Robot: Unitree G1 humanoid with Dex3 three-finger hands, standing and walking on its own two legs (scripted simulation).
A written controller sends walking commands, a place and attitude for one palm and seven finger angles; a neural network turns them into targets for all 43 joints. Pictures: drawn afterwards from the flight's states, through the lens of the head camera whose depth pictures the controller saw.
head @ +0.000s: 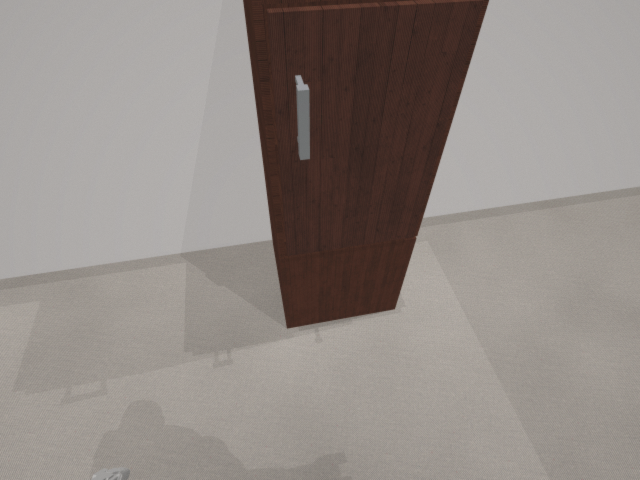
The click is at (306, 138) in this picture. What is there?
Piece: cupboard door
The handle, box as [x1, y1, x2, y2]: [295, 75, 309, 159]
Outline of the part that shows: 295,75 297,96 298,150 300,159 309,158 308,87 306,84 302,82 300,75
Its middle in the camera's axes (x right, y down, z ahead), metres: -0.04 -0.22 +0.70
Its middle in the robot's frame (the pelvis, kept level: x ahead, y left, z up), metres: +0.68 +0.08 +0.09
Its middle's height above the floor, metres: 0.86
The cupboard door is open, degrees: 0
